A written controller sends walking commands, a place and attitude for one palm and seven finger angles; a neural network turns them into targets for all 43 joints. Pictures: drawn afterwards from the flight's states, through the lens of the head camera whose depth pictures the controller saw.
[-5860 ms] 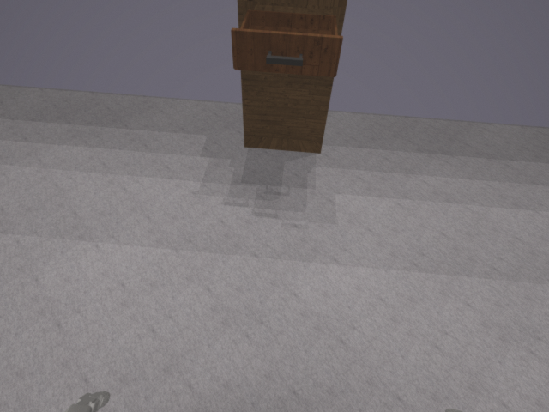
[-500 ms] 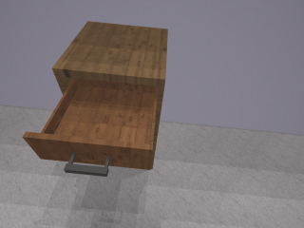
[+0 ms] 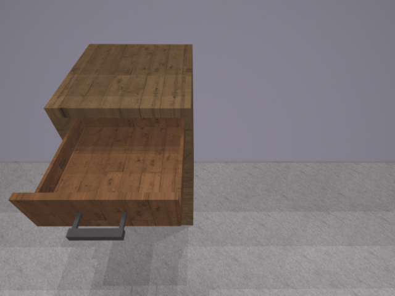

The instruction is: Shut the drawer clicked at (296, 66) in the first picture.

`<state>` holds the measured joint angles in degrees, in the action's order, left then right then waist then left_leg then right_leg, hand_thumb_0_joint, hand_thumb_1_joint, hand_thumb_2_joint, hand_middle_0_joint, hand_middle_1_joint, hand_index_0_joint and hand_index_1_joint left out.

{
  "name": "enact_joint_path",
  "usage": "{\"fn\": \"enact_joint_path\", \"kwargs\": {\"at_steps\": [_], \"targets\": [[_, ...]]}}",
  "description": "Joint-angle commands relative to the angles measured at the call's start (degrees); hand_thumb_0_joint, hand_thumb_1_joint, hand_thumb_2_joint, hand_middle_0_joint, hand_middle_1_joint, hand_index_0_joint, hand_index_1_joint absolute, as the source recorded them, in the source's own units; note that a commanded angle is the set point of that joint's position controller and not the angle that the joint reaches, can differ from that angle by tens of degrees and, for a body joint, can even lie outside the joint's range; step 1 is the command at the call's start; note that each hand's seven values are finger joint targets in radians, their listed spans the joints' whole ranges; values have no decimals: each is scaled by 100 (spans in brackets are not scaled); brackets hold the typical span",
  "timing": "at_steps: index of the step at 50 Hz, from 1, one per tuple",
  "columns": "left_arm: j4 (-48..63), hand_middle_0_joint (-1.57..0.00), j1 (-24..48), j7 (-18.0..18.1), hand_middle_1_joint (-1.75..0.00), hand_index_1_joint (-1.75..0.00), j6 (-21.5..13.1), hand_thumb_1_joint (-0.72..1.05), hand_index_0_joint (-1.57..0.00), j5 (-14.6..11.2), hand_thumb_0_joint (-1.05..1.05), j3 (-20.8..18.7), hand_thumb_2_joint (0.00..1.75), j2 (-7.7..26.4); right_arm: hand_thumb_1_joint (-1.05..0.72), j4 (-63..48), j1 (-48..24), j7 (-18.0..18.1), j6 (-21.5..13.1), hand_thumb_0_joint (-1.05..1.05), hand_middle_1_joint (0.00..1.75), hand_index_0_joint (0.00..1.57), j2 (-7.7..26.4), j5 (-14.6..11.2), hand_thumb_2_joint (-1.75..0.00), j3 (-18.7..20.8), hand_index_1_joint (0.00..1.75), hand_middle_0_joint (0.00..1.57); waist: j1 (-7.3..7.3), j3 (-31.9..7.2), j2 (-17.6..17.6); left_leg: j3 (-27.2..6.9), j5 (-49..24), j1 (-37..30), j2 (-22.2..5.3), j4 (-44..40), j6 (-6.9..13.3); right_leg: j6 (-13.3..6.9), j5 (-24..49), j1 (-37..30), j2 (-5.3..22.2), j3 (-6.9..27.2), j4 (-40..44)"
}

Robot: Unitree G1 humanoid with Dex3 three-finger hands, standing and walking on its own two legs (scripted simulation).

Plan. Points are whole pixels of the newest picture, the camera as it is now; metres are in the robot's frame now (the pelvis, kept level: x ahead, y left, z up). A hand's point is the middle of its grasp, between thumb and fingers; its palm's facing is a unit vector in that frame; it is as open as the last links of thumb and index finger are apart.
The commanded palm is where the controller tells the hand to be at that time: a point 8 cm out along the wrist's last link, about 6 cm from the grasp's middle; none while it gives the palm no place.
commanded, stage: come to a stop and stand still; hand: left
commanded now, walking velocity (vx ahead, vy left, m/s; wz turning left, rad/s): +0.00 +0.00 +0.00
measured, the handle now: (98, 225) +0.29 +0.26 -0.08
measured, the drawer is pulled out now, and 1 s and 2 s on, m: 0.29 0.29 0.27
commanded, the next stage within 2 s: look again from close up in 0.92 s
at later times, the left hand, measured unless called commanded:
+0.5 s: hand out of the picture +0.00 +0.14 -0.18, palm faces +0.10 -0.98 -0.16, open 7.4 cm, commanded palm none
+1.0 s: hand out of the picture +0.02 +0.15 -0.18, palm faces +0.10 -0.98 -0.18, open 7.4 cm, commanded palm none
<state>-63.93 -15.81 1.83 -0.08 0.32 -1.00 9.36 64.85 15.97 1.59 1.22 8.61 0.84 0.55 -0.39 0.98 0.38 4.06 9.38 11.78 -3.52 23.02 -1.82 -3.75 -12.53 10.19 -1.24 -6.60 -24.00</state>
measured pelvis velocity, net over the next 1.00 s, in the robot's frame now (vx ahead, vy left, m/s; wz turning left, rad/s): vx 0.06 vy -0.01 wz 0.03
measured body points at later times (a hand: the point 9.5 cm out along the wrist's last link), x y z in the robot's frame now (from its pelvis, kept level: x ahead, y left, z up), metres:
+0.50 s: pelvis +0.04 -0.01 +0.00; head +0.05 -0.01 +0.45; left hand +0.00 +0.19 -0.16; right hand +0.01 -0.20 -0.16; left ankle +0.03 +0.14 -0.74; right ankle +0.01 -0.07 -0.74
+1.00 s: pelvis +0.06 -0.01 +0.00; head +0.07 -0.01 +0.45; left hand +0.02 +0.20 -0.16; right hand +0.05 -0.22 -0.17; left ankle +0.03 +0.14 -0.74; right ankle +0.01 -0.07 -0.74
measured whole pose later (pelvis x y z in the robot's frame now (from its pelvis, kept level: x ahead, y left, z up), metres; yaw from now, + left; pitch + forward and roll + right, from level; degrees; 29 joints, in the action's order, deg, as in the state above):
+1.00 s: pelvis +0.06 -0.01 +0.00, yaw +2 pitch -1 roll +1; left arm -66.1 -18.7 2.5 -1.1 0.2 -0.9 6.6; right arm 65.9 17.2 3.2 -0.2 6.7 0.5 -0.5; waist 0.5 1.9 0.1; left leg 2.4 13.6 7.3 -3.4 22.2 -2.7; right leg -3.8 -16.4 4.1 -1.5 -8.0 -21.3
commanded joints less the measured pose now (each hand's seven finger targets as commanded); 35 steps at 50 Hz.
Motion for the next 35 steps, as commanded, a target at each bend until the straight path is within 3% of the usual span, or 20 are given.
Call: {"fn": "enact_joint_path", "kwargs": {"at_steps": [1, 7, 16, 23, 27, 35], "targets": [[110, -20, -349, 25, -30, -30, -58, 90, -20, 4, 0, -71, 90, 524, -90, -49, 361, -4, -98, 0, 30, 20, 282, 13, -90, -6, 30, 20, 63, 632, -129, -380, 333, 176, -211, -360, 166, 156, -999, 524, 871, 983, 1099], [91, -20, -412, 31, -30, -30, -72, 90, -20, -14, 0, -89, 90, 444, -90, 53, 654, 30, -124, 0, 30, 20, 157, 2, -90, -18, 30, 20, 91, 504, -19, -362, 221, 198, -210, -324, 162, 122, -747, 246, 852, 882, 1087], [-33, -20, -597, 56, -30, -30, -136, 90, -20, -21, 0, -60, 90, 244, -90, 136, 830, 86, -198, 0, 30, 20, 85, -22, -90, -6, 30, 20, 74, 212, -1, -410, -391, -56, -291, -264, 171, 123, 395, -79, 834, 694, 828], [-117, -20, -745, 76, -30, -30, -137, 90, -20, 1, 0, -41, 90, 150, -90, 120, 779, 120, -208, 0, 30, 20, 90, -40, -90, -13, 30, 20, 64, 368, 49, -421, -550, -142, -310, -265, 202, 149, 736, -55, 798, 625, 754], [-140, -20, -844, 85, -30, -30, -151, 90, -20, 11, 0, -45, 90, 153, -90, 86, 754, 132, -214, 0, 30, 20, 96, -45, -90, -11, 30, 20, 63, 224, 0, -411, -657, -244, -315, -221, 214, 167, 1014, -178, 793, 593, 713], [-191, -20, -932, 95, -30, -30, -151, 90, -20, 20, 0, -29, 90, 120, -90, 74, 623, 156, -210, 0, 30, 20, 151, -37, -90, -29, 30, 20, 78, 471, -65, -414, -850, -313, -320, -205, 238, 192, 1400, -131, 817, 565, 670]]}}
